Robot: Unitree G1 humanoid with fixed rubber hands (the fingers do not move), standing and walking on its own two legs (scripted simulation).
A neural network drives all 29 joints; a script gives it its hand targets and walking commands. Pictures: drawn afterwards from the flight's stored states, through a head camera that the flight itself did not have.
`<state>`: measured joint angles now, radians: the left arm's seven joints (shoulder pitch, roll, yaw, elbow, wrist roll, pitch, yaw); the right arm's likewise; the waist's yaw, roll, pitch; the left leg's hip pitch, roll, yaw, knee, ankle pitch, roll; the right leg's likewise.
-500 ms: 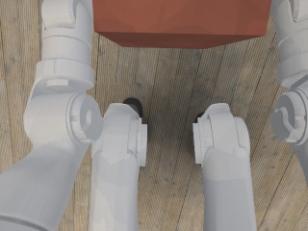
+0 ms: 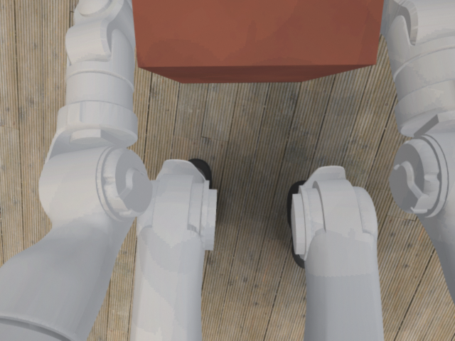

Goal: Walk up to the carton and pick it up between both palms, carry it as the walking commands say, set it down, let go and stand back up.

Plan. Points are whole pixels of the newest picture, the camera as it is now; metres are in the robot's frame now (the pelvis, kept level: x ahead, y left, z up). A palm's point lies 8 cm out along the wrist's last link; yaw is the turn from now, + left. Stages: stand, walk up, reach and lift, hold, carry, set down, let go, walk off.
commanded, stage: set down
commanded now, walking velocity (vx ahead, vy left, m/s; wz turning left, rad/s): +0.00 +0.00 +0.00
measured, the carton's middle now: out of the picture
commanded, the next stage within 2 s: none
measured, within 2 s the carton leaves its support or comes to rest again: rests again in 0.16 s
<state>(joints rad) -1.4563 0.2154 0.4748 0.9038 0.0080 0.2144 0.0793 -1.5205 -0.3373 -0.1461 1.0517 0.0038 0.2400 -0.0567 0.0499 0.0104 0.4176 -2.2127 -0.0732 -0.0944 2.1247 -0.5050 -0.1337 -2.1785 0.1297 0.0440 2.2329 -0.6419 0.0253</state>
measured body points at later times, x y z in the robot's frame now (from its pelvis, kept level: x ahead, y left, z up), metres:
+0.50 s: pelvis +0.02 +0.01 +0.00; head +0.38 -0.01 +0.27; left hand +0.55 +0.19 -0.16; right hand +0.57 -0.14 -0.17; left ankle +0.14 +0.15 -0.34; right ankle +0.10 -0.11 -0.34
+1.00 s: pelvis +0.01 +0.01 +0.00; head +0.38 -0.01 +0.25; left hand +0.54 +0.20 -0.18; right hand +0.57 -0.16 -0.19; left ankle +0.14 +0.15 -0.34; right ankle +0.10 -0.11 -0.34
